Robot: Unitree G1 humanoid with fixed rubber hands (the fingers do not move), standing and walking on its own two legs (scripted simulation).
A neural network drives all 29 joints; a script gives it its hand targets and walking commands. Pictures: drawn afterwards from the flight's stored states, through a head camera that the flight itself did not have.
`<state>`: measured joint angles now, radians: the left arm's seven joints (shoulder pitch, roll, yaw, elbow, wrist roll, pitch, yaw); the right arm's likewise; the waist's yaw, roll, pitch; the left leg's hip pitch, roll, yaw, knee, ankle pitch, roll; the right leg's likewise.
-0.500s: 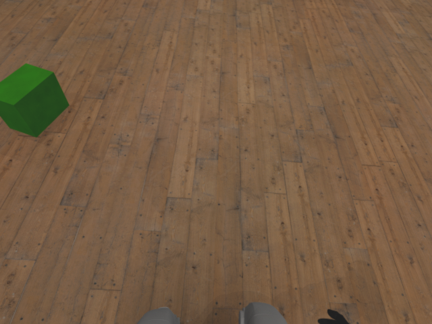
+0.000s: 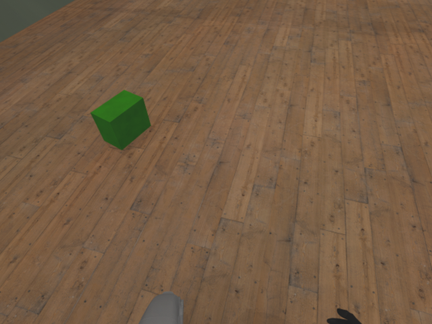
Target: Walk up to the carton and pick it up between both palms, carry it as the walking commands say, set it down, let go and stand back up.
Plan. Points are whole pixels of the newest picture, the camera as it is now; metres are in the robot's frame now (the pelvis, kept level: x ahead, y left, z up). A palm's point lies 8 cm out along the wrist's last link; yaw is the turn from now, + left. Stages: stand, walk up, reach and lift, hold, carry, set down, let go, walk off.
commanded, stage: walk up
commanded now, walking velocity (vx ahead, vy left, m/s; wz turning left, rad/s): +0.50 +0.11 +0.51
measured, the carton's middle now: (123, 119) +1.42 +0.63 -0.67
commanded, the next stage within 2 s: none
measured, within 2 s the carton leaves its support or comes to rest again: neither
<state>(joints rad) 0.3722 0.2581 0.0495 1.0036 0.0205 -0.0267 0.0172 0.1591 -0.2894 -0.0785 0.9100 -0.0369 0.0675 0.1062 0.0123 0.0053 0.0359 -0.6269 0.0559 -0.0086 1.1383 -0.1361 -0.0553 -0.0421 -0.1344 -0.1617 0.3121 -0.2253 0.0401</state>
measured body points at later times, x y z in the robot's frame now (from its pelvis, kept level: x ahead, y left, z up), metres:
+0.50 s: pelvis +0.19 +0.15 -0.01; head +0.21 +0.19 +0.44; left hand +0.21 +0.41 -0.17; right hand +0.28 -0.08 -0.14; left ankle +0.13 +0.21 -0.75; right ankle +0.28 -0.01 -0.66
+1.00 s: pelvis +0.48 +0.19 -0.02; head +0.51 +0.20 +0.43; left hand +0.42 +0.43 -0.16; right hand +0.61 -0.03 -0.16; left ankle +0.42 +0.30 -0.69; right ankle +0.55 +0.10 -0.75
